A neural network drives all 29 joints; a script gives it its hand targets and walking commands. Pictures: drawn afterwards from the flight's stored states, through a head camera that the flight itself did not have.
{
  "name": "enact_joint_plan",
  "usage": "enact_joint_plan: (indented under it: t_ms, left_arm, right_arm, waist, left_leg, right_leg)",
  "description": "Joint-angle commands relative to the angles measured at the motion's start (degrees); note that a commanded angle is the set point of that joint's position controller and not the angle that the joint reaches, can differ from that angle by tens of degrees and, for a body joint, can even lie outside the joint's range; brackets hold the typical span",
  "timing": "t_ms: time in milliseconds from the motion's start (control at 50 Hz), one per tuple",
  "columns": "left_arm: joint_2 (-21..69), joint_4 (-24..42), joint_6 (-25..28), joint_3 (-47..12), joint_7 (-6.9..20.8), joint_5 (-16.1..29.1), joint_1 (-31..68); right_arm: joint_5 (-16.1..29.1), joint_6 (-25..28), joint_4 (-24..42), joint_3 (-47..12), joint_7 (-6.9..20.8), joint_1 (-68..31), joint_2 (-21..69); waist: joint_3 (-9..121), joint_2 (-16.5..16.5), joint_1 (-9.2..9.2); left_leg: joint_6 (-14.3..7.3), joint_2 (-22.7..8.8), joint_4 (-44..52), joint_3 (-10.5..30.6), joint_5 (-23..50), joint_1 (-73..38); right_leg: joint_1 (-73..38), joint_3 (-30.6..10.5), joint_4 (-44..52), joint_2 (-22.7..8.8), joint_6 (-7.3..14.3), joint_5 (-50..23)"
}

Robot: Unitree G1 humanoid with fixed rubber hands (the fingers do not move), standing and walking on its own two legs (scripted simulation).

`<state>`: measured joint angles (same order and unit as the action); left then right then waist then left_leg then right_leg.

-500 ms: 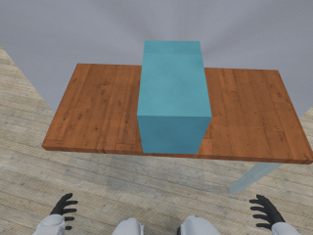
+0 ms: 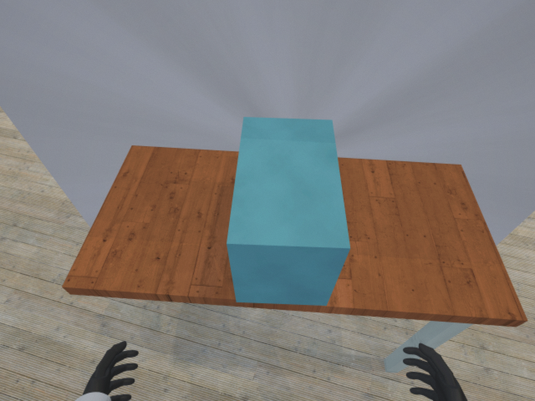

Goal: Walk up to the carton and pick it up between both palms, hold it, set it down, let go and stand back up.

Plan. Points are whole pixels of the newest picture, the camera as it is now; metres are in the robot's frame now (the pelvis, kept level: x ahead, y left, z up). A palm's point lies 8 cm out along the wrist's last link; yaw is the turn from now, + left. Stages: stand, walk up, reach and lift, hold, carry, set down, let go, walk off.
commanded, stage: reach and lift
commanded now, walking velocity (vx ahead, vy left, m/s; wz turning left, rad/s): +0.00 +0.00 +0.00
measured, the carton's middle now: (284, 210) +0.45 +0.00 -0.03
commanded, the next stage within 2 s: none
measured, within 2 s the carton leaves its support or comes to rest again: neither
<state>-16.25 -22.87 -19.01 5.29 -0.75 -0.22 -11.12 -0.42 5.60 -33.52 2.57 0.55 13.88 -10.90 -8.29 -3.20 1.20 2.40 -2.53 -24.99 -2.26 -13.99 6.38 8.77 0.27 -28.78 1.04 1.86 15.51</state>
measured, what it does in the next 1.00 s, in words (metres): stands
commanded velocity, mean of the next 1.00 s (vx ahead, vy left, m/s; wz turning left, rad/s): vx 0.00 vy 0.00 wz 0.00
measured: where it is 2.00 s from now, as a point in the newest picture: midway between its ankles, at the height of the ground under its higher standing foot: outside the picture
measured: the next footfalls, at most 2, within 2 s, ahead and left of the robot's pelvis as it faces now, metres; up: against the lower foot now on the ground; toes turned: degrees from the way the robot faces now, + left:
none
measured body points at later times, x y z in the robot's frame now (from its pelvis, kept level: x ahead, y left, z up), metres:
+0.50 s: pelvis +0.01 +0.03 +0.01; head -0.01 +0.04 +0.46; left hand +0.18 +0.24 -0.06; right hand +0.15 -0.21 -0.05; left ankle +0.00 +0.15 -0.74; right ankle +0.01 -0.09 -0.74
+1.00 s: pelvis -0.01 +0.03 +0.01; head -0.04 +0.03 +0.45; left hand +0.18 +0.21 -0.02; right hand +0.17 -0.18 -0.01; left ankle +0.00 +0.15 -0.74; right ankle +0.01 -0.09 -0.74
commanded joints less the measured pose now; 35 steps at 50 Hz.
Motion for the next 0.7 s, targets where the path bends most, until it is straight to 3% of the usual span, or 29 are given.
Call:
enact_joint_plan:
  t_ms: [0,40,60,120,140,160,180,200,220,240,260,280,300,320,340,380,400,420,440,460,480,500,540,560,600,620,640,660,680]
  left_arm:
    - [-7.0,7.9,4.7,1.0,0.9,1.1,2.7]
    - [-7.6,8.2,6.3,0.8,0.8,1.5,0.9]
    - [-5.8,9.1,6.5,0.3,0.8,1.4,1.4]
    - [-6.6,5.4,9.7,1.9,1.2,1.9,-0.4]
    - [-4.7,7.4,10.6,1.5,1.0,1.8,-0.8]
    - [-4.1,7.5,11.3,0.7,0.7,2.0,0.3]
    - [-3.9,10.7,11.8,0.3,0.1,1.7,0.1]
    - [-3.3,12.4,12.5,0.4,-0.5,1.9,1.2]
    - [-1.5,12.3,13.0,-1.7,-0.9,1.8,-1.1]
    - [-2.0,10.2,14.1,-1.8,-1.0,2.8,-0.8]
    - [-1.6,8.7,14.4,-1.1,-1.0,1.1,-2.4]
    - [-0.2,9.5,15.3,-2.6,-1.4,1.2,-1.8]
    - [0.8,9.7,15.1,-1.9,-2.0,0.4,-2.4]
    - [0.1,8.7,15.6,-1.7,-2.5,-0.1,-2.9]
    - [0.4,10.9,16.0,-3.3,-2.5,1.8,-3.6]
    - [0.9,8.0,16.9,-2.3,-3.0,0.5,-3.9]
    - [1.6,11.0,17.5,-3.2,-2.9,0.9,-4.5]
    - [2.4,11.9,18.3,-3.2,-3.4,0.3,-5.1]
    - [2.5,11.2,18.7,-3.3,-3.7,1.2,-4.0]
    - [3.2,12.3,19.8,-4.1,-4.3,1.6,-4.8]
    - [2.7,13.1,20.5,-5.3,-4.7,2.0,-4.4]
    - [2.2,14.0,21.3,-5.8,-4.6,2.6,-4.8]
    - [2.6,14.8,22.3,-5.4,-5.5,1.8,-4.2]
    - [2.4,13.5,22.5,-6.0,-5.6,2.8,-7.2]
    - [2.6,15.1,23.8,-7.0,-5.6,3.5,-6.2]
    - [3.0,15.7,23.6,-7.9,-6.0,3.0,-5.6]
    - [3.4,16.3,24.2,-7.6,-6.2,2.6,-6.8]
    - [2.5,16.7,25.2,-7.9,-5.9,3.7,-5.5]
    - [2.8,18.3,26.0,-8.9,-6.2,4.2,-4.5]
  right_arm:
    - [-0.5,2.9,6.5,3.1,-1.6,1.8,-5.4]
    - [-0.1,4.2,4.7,3.8,-2.0,0.9,-6.7]
    - [0.3,4.8,5.3,3.2,-1.6,1.3,-6.1]
    - [0.3,6.8,6.8,2.5,-2.2,-0.7,-6.1]
    - [0.6,7.3,6.3,2.0,-2.0,0.5,-5.7]
    - [0.8,7.9,3.9,1.8,-1.8,-0.8,-5.6]
    - [0.9,8.7,5.9,3.2,-1.1,-1.0,-7.6]
    - [2.0,9.2,6.5,2.7,-0.5,-1.6,-6.6]
    - [1.8,9.4,7.1,3.7,-0.2,0.0,-7.1]
    - [1.9,9.7,7.5,3.2,-0.3,-1.8,-7.3]
    - [2.8,10.0,4.2,2.3,0.1,0.0,-6.4]
    - [2.6,10.6,6.4,2.1,0.5,0.2,-6.5]
    - [3.2,10.2,4.7,2.5,1.0,-0.5,-7.7]
    - [3.4,10.0,5.5,3.3,1.6,-0.4,-7.8]
    - [3.4,10.2,8.2,3.0,1.4,0.2,-7.7]
    - [4.2,10.9,9.1,2.5,1.3,0.8,-7.1]
    - [4.4,10.3,9.9,1.4,1.1,1.7,-6.1]
    - [4.9,11.0,10.7,0.4,1.7,3.0,-5.6]
    - [5.5,10.8,10.5,1.4,1.9,1.6,-7.0]
    - [5.7,11.0,14.5,1.2,2.8,1.1,-6.9]
    - [5.5,10.8,14.0,1.1,2.8,3.0,-6.1]
    - [5.2,11.1,14.7,2.2,2.3,3.3,-5.7]
    - [5.9,10.5,13.9,1.4,2.0,3.3,-5.1]
    - [5.5,10.1,15.7,0.9,1.9,5.3,-5.0]
    - [5.9,10.3,16.4,1.7,1.9,5.9,-5.2]
    - [6.0,10.3,14.1,2.5,1.5,4.1,-5.3]
    - [6.9,11.0,16.4,0.3,1.6,5.2,-3.5]
    - [6.2,11.0,17.6,0.8,1.3,4.3,-2.9]
    - [6.8,11.0,19.0,1.1,1.3,5.0,-2.9]
  waist:
    - [9.2,0.0,-1.36]
    - [11.6,2.9,-1.74]
    - [11.5,3.1,-2.05]
    - [12.3,-0.4,-0.98]
    - [13.6,-0.1,-0.51]
    - [11.4,0.9,-0.67]
    - [12.3,3.1,-1.24]
    - [12.4,3.4,-0.48]
    - [12.8,4.3,-1.61]
    - [11.9,1.2,-0.5]
    - [9.8,4.0,-0.39]
    - [9.6,2.9,-0.3]
    - [7.5,4.7,-0.56]
    - [5.4,3.8,-0.73]
    - [6.2,3.8,-0.95]
    - [4.9,2.6,0.46]
    - [5.8,2.1,0.46]
    - [6.8,5.0,1.42]
    - [6.7,4.1,0.26]
    - [5.6,3.9,2.43]
    - [5.3,4.6,1.39]
    - [5.3,2.9,-0.11]
    - [3.3,5.2,1.39]
    - [2.9,3.1,1.31]
    - [4.9,5.1,0.73]
    - [3.0,6.0,-0.57]
    - [5.6,6.9,0.48]
    - [5.2,4.8,0.17]
    - [5.0,5.5,0.46]
  left_leg:
    - [-2.5,4.1,6.3,-5.7,5.2,-3.5]
    - [-1.5,4.2,4.8,-4.5,11.5,-4.7]
    - [-1.6,4.1,5.9,-4.2,11.3,-6.6]
    - [-2.0,4.1,5.6,-4.0,13.0,-5.9]
    - [-2.0,3.7,6.1,-3.5,14.4,-6.4]
    - [-1.4,3.7,6.4,-3.0,16.0,-6.1]
    - [-0.6,3.2,5.9,-2.9,17.8,-8.9]
    - [-0.2,2.9,6.7,-2.4,17.6,-10.2]
    - [0.4,2.2,5.7,-1.9,19.1,-13.3]
    - [0.1,2.2,6.4,-2.0,18.3,-13.1]
    - [0.1,2.8,6.5,-2.2,19.1,-11.9]
    - [0.4,2.4,6.2,-1.6,19.4,-10.7]
    - [0.6,1.8,7.7,-1.6,17.8,-12.7]
    - [0.2,2.1,8.6,-1.5,15.0,-11.5]
    - [0.6,2.0,8.2,-1.9,16.8,-11.7]
    - [-0.2,2.5,8.9,-2.3,15.8,-11.3]
    - [-0.2,2.3,8.8,-2.5,17.0,-11.8]
    - [0.3,2.6,8.4,-1.6,19.0,-11.3]
    - [0.5,1.8,8.8,-2.2,17.4,-12.5]
    - [0.8,1.8,9.9,-1.7,16.0,-12.1]
    - [0.7,2.2,9.8,-1.9,14.2,-11.4]
    - [0.5,2.4,9.7,-1.7,14.5,-10.6]
    - [0.7,2.3,10.1,-2.7,12.5,-9.2]
    - [0.2,2.4,10.6,-2.5,12.4,-10.7]
    - [0.8,2.6,9.5,-2.4,10.5,-10.5]
    - [1.2,2.3,10.1,-1.8,11.0,-10.0]
    - [1.4,2.7,9.3,-2.0,14.4,-9.7]
    - [0.6,2.8,9.2,-2.0,11.2,-9.1]
    - [0.6,3.0,9.7,-2.6,10.0,-8.4]
  right_leg:
    - [-2.2,0.0,8.8,-1.5,-4.5,-19.5]
    - [-3.0,0.9,7.8,-1.0,-3.9,-26.3]
    - [-2.9,1.2,8.5,-0.7,-4.1,-24.1]
    - [-4.9,0.5,8.6,-0.9,-4.6,-27.1]
    - [-5.9,0.5,8.8,-0.8,-4.2,-29.3]
    - [-4.1,0.6,8.6,-0.6,-4.4,-28.4]
    - [-2.7,1.9,9.4,0.7,-3.1,-24.2]
    - [0.0,1.8,11.0,0.6,-3.2,-20.6]
    - [1.0,2.6,11.3,1.4,-2.2,-20.3]
    - [0.9,2.8,11.3,1.2,-2.7,-20.4]
    - [-0.2,1.4,12.1,0.8,-2.6,-21.4]
    - [0.4,2.0,11.2,1.2,-1.9,-20.9]
    - [0.4,2.7,13.1,1.5,-1.2,-15.3]
    - [1.0,1.9,14.2,1.4,-0.9,-12.5]
    - [1.8,2.4,13.7,1.7,-1.2,-14.2]
    - [0.3,1.5,14.5,0.8,-1.9,-15.6]
    - [-0.2,1.2,14.2,1.4,-1.8,-15.5]
    - [0.2,1.0,13.4,1.4,-1.3,-17.4]
    - [0.8,1.2,14.4,1.4,-0.6,-15.0]
    - [2.5,0.7,15.4,1.4,0.1,-11.3]
    - [1.7,-0.1,15.9,1.0,-0.3,-10.0]
    - [0.7,0.5,15.5,1.6,-0.5,-10.9]
    - [0.4,-0.5,15.2,0.8,-0.1,-9.4]
    - [1.4,-0.4,15.6,1.0,-0.6,-9.8]
    - [0.9,-1.2,16.0,0.3,0.0,-8.3]
    - [1.7,-0.2,15.5,1.0,-0.1,-8.2]
    - [-0.1,-0.9,15.4,0.5,0.1,-11.1]
    - [0.4,-1.0,15.5,0.2,-0.2,-9.2]
    - [0.4,-1.4,15.8,0.1,-0.3,-7.8]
